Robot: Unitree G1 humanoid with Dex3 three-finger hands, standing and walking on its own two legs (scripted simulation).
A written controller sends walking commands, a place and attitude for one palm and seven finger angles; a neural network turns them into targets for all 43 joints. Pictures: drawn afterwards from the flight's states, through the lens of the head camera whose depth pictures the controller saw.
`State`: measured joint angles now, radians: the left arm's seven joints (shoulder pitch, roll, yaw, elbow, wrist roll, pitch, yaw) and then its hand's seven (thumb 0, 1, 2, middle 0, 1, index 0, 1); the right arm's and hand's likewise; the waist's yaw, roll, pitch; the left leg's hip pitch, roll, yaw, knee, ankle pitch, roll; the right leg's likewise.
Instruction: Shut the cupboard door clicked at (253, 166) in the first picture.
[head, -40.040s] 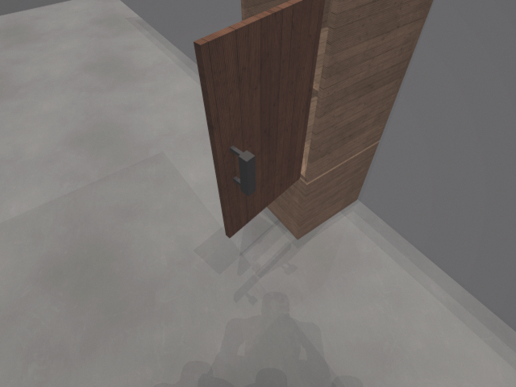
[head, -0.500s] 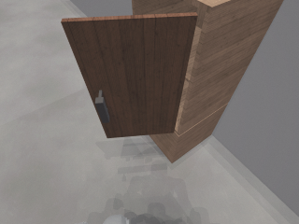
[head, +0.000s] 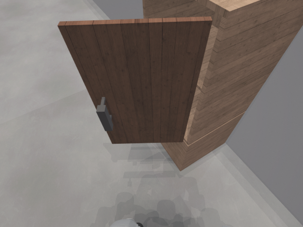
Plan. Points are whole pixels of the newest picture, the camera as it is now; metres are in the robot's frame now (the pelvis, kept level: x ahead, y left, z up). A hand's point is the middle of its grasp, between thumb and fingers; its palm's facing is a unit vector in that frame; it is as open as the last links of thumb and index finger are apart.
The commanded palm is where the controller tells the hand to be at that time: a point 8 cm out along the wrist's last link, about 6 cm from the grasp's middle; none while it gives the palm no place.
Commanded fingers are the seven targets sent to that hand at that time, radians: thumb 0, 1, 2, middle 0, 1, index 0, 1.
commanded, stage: come to a stop and stand still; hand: left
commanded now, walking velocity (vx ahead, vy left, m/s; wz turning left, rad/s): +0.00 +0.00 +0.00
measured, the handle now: (106, 113) +0.45 +0.21 -0.05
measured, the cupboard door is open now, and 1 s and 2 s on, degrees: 60 60 60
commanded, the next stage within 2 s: look again from close up in 2.00 s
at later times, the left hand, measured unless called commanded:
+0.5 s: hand out of the picture +0.02 +0.19 -0.17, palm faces +0.00 -0.98 -0.17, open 7.3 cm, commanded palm none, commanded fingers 0.00 0.90 0.90 -0.20 -0.30 -0.20 -0.30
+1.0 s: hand out of the picture -0.15 +0.21 -0.17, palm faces +0.11 -0.99 -0.13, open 7.4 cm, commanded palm none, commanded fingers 0.00 0.90 0.90 -0.20 -0.30 -0.20 -0.30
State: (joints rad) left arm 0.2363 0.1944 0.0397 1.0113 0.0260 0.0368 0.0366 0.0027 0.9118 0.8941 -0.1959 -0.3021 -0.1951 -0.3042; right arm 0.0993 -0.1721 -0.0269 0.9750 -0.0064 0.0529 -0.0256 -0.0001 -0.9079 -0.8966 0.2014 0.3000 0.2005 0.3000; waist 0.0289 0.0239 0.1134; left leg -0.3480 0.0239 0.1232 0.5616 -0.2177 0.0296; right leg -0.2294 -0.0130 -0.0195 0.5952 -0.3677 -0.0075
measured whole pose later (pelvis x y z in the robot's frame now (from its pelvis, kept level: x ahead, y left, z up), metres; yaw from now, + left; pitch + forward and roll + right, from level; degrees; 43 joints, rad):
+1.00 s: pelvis -0.08 +0.06 +0.01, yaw +3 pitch -3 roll -3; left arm 0.47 0.15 0.00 1.05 0.03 0.02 0.03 0.00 0.91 0.89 -0.19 -0.30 -0.19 -0.30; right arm 0.25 -0.18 -0.02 1.02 -0.01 0.03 -0.01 0.00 -0.92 -0.90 0.20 0.30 0.20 0.30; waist 0.02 -0.01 0.00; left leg -0.33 -0.06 0.05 0.48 -0.16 0.09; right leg -0.23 0.00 0.04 0.49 -0.30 0.01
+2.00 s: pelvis -0.18 +0.12 +0.03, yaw +0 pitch +0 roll -4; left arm 0.17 0.19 0.03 0.99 0.02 0.05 0.00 0.00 0.91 0.89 -0.19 -0.30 -0.19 -0.30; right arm 0.50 -0.06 0.02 1.12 -0.03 -0.03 -0.05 0.00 -0.91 -0.90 0.20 0.30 0.20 0.30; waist -0.09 -0.05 0.02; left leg -0.14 -0.03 0.08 0.28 -0.15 0.12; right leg -0.39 -0.02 0.01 0.85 -0.33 0.01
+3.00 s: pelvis -0.10 +0.05 +0.00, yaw +3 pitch +0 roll -1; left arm 0.35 0.14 0.01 1.09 0.02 -0.02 0.02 0.00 0.91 0.89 -0.19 -0.30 -0.19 -0.30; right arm 0.32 -0.11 0.02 1.13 -0.01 -0.01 -0.03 0.00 -0.92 -0.90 0.20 0.30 0.20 0.30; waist 0.00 -0.03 0.03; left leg -0.14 0.00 0.01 0.56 -0.42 0.03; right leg -0.14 0.02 -0.08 0.52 -0.37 -0.03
